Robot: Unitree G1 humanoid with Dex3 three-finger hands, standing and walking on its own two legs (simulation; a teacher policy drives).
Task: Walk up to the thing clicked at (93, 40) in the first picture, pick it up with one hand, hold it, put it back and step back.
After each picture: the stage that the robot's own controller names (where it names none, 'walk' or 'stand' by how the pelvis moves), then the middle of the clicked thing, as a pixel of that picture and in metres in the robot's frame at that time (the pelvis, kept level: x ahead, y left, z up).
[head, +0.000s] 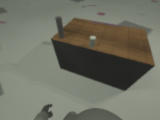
stand; (92, 41) +0.82 +0.03 -0.05
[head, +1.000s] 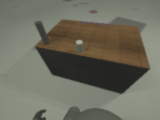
walk; (79, 46) +0.67 +0.18 -0.03
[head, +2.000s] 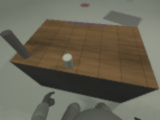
stand; (68, 61) +0.42 +0.21 -0.01
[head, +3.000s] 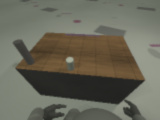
stand; (70, 64) +0.47 +0.23 -0.04
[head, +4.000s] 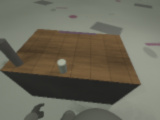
walk; (62, 66) +0.43 +0.23 -0.03
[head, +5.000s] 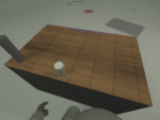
stand; (60, 69) +0.36 +0.26 -0.02
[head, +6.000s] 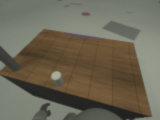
stand; (57, 79) +0.29 +0.25 -0.04
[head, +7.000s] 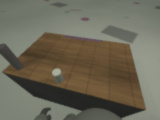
stand; (58, 76) +0.33 +0.27 -0.05
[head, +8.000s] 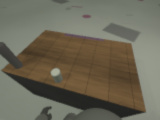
stand; (57, 75) +0.33 +0.28 -0.05
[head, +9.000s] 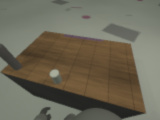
stand; (56, 77) +0.32 +0.28 -0.05
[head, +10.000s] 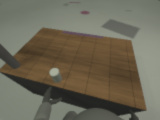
rise first; (56, 75) +0.32 +0.28 -0.05
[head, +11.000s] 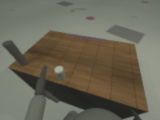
rise first; (60, 73) +0.35 +0.27 -0.04
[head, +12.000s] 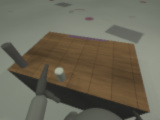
go down; (60, 74) +0.34 +0.27 -0.04
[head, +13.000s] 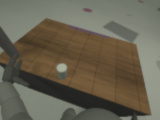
go down; (62, 71) +0.34 +0.22 -0.02
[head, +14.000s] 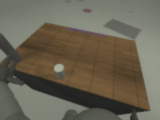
approach; (60, 71) +0.35 +0.24 -0.03
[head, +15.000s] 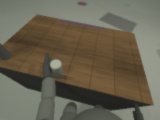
close; (57, 68) +0.34 +0.24 +0.02
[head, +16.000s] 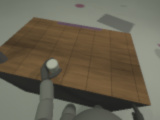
close; (54, 67) +0.35 +0.25 +0.03
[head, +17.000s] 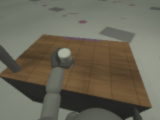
lift; (66, 59) +0.34 +0.16 +0.18
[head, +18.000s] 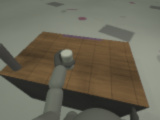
lift; (67, 60) +0.36 +0.17 +0.13
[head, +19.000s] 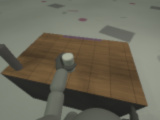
hold; (68, 63) +0.35 +0.16 +0.12
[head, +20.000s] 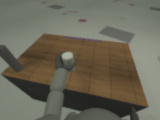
hold; (68, 62) +0.35 +0.16 +0.13
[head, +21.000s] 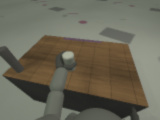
hold; (69, 61) +0.35 +0.15 +0.15
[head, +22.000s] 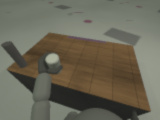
crouch; (54, 64) +0.29 +0.24 +0.16
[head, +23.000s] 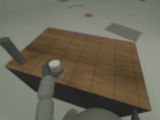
lower; (56, 70) +0.30 +0.25 +0.07
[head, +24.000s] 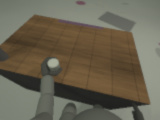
lower; (54, 67) +0.35 +0.25 +0.02
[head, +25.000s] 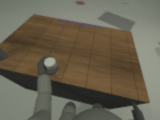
lower; (51, 66) +0.35 +0.27 +0.02
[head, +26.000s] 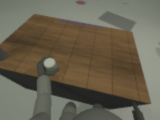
lower; (51, 67) +0.35 +0.27 +0.02
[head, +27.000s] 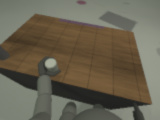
lower; (52, 67) +0.34 +0.26 +0.02
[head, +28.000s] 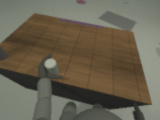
open; (52, 67) +0.34 +0.26 +0.02
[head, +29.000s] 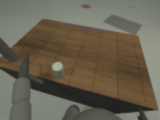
sink last; (59, 70) +0.33 +0.24 +0.01
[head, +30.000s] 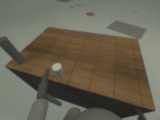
sink last; (58, 71) +0.34 +0.27 +0.00
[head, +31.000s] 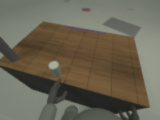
stand; (55, 69) +0.35 +0.28 -0.01
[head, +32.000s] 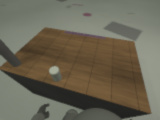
stand; (55, 74) +0.32 +0.28 -0.02
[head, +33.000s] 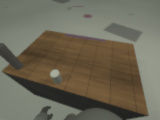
stand; (56, 77) +0.32 +0.28 -0.05
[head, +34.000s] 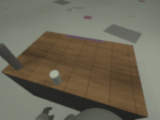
stand; (55, 77) +0.31 +0.28 -0.05
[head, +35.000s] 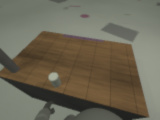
stand; (55, 80) +0.29 +0.27 -0.05
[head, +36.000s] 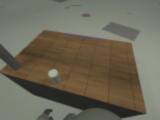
stand; (54, 76) +0.31 +0.29 -0.05
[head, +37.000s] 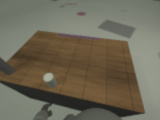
walk; (50, 80) +0.28 +0.30 -0.05
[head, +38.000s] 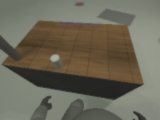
walk; (56, 62) +0.41 +0.30 -0.03
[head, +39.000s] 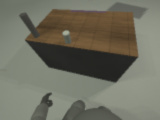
walk; (67, 37) +0.71 +0.30 -0.03
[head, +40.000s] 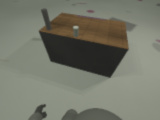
stand; (75, 31) +0.97 +0.26 -0.03
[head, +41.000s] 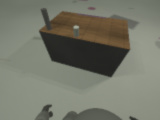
stand; (76, 31) +0.96 +0.24 -0.05
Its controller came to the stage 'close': yes
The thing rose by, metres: 0.23
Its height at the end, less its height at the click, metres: +0.00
